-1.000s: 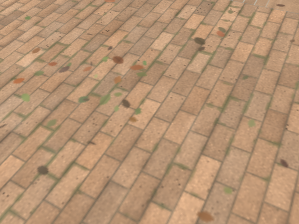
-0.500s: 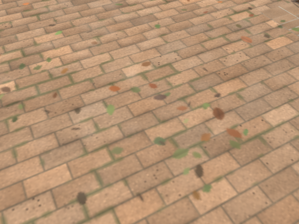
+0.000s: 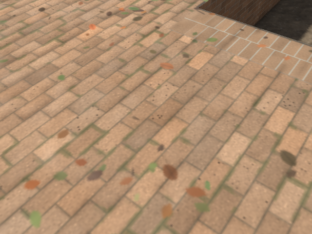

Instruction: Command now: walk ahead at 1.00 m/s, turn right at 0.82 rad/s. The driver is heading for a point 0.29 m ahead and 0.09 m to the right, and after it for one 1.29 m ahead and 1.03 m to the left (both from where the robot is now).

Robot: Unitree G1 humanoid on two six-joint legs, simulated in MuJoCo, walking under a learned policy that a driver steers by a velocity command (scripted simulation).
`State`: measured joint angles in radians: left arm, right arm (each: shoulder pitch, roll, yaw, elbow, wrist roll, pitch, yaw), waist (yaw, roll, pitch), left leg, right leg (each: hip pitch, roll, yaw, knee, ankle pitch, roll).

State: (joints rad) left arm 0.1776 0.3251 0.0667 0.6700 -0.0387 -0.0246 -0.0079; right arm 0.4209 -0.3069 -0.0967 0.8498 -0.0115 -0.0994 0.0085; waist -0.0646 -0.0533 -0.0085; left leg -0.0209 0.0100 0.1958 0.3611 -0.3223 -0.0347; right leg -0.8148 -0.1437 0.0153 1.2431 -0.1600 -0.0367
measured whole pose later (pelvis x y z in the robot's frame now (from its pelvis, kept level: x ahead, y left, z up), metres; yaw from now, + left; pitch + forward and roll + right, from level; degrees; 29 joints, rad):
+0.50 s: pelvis +0.43 -0.07 +0.00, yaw +1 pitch -3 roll -2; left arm 0.46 0.21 0.06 0.86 0.03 -0.12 -0.01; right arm 0.19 -0.27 -0.05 0.80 0.06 -0.04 0.02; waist 0.07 0.04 0.02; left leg -0.81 0.13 -0.10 1.11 0.04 0.07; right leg 0.06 0.07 -0.23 0.31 -0.34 -0.06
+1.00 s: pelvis +0.86 +0.00 +0.00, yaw +27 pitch +2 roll -2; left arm -0.07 0.21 0.02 0.53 0.01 -0.13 0.01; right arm 0.46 -0.17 -0.03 0.78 0.04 -0.07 0.00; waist -0.11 -0.03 0.02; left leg -0.09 -0.18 -0.23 0.44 -0.33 0.16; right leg -0.70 -0.06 0.18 0.70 -0.02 0.06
